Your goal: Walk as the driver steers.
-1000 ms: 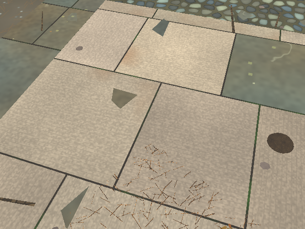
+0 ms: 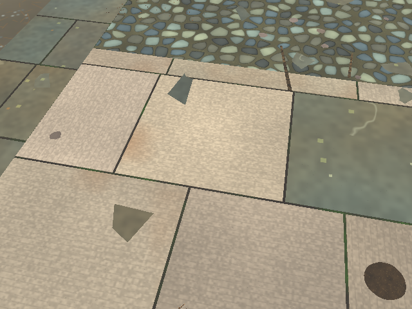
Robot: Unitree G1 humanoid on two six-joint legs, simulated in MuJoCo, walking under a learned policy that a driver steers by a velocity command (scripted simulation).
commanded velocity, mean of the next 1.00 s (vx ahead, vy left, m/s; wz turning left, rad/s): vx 0.50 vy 0.00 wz -0.54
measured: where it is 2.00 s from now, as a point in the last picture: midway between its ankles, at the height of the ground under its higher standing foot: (325, 201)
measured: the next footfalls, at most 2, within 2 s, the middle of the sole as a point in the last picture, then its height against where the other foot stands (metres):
right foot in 0.34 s outside the picture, level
left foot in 0.82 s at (236, 264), level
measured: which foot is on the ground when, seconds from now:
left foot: down 0.00-0.32, up 0.34-0.80, down 0.82-1.00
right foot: up 0.00-0.32, down 0.34-0.82, up 0.84-1.00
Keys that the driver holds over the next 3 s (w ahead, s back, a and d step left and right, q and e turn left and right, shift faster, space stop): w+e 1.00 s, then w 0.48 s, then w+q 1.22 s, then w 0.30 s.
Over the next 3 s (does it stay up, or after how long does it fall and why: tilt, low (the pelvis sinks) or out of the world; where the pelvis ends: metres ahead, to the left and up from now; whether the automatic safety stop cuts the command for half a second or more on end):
stays up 1.50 -0.56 -0.02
